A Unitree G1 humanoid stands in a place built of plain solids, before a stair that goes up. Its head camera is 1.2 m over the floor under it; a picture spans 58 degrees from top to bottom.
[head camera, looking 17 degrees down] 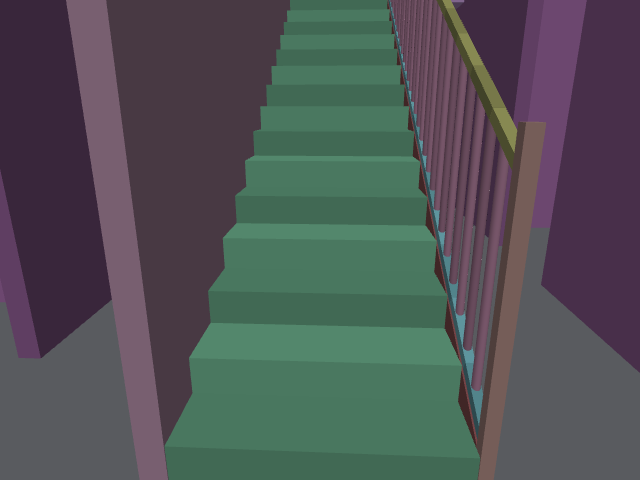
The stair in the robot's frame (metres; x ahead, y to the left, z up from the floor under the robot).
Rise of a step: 0.15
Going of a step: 0.28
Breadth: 1.01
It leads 3 degrees to the right of straight ahead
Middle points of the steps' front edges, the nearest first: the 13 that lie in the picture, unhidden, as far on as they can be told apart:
1.12 0.00 0.15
1.40 -0.01 0.30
1.68 -0.03 0.45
1.95 -0.04 0.61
2.23 -0.05 0.76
2.51 -0.07 0.91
2.78 -0.08 1.06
3.06 -0.10 1.21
3.34 -0.11 1.36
3.62 -0.12 1.51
3.89 -0.14 1.66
4.17 -0.15 1.82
4.45 -0.16 1.97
